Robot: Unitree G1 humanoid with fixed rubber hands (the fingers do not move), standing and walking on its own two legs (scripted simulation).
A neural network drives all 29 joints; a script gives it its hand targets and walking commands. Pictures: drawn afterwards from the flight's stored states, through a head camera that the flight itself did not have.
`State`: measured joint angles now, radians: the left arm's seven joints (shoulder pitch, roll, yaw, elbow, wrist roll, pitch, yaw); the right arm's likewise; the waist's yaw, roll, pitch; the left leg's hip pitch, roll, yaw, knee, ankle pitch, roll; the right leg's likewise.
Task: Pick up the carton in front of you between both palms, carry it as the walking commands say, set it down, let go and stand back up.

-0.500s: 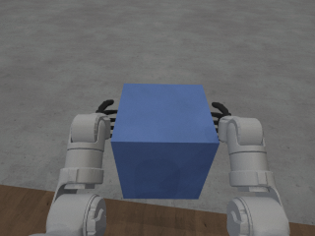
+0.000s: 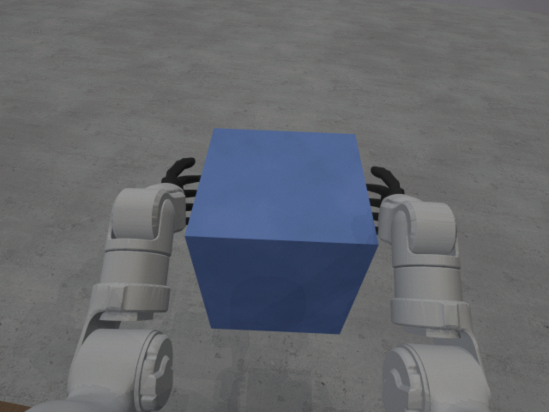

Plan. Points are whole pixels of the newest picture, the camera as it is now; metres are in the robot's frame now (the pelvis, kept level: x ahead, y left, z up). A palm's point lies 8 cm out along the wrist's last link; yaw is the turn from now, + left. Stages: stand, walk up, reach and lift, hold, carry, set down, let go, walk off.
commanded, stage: carry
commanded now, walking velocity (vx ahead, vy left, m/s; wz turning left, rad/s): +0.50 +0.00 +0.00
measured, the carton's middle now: (279, 235) +0.38 +0.02 +0.07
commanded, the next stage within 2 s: none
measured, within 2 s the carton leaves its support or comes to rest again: neither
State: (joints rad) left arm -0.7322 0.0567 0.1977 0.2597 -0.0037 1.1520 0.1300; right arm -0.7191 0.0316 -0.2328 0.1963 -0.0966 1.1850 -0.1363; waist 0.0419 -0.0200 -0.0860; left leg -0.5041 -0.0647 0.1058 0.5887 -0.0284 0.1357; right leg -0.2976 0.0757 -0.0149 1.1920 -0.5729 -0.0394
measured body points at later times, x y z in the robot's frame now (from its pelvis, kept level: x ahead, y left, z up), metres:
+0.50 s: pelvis +0.30 -0.02 -0.02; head +0.31 -0.03 +0.43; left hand +0.68 +0.12 +0.11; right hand +0.68 -0.18 +0.10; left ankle +0.11 +0.06 -0.68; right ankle +0.42 -0.08 -0.74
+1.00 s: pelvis +0.58 +0.01 -0.01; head +0.59 +0.01 +0.44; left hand +0.94 +0.17 +0.12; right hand +0.95 -0.13 +0.12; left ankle +0.68 +0.10 -0.74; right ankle +0.43 -0.08 -0.73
